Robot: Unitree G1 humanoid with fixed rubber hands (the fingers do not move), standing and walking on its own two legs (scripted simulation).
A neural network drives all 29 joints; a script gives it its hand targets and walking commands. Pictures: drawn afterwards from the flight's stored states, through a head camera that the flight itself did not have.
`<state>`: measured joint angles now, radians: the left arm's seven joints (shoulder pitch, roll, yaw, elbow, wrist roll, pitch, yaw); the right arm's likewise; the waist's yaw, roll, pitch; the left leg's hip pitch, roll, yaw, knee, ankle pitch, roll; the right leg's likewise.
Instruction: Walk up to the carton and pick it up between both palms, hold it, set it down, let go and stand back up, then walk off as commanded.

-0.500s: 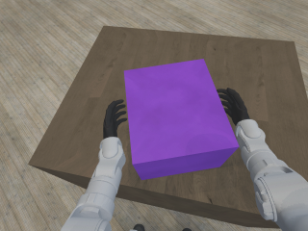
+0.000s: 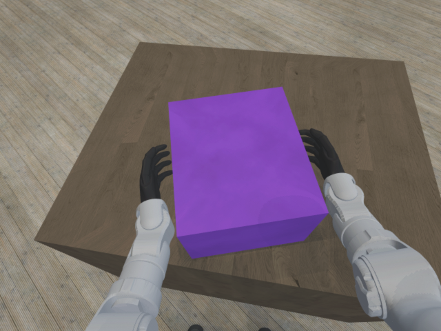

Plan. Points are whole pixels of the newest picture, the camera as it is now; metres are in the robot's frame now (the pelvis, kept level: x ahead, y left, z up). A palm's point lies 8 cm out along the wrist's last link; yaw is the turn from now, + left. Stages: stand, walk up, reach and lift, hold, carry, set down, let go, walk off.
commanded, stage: reach and lift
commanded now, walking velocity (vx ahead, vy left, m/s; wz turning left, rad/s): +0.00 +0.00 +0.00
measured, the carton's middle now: (237, 172) +0.43 +0.02 -0.04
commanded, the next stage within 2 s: none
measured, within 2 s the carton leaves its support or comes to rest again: neither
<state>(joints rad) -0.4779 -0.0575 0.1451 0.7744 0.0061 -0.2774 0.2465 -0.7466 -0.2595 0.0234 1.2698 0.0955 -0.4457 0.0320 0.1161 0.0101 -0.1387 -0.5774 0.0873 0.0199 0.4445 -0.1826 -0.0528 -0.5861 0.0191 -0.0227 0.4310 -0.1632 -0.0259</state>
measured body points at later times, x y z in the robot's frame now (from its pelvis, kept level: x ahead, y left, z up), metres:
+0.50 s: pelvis -0.02 +0.00 +0.00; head +0.03 +0.00 +0.45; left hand +0.35 +0.19 +0.03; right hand +0.41 -0.15 +0.05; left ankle +0.00 +0.16 -0.73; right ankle +0.01 -0.11 -0.73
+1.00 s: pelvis -0.03 +0.01 +0.00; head -0.02 +0.01 +0.45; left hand +0.36 +0.20 +0.09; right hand +0.41 -0.14 +0.12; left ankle +0.00 +0.16 -0.73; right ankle +0.01 -0.11 -0.73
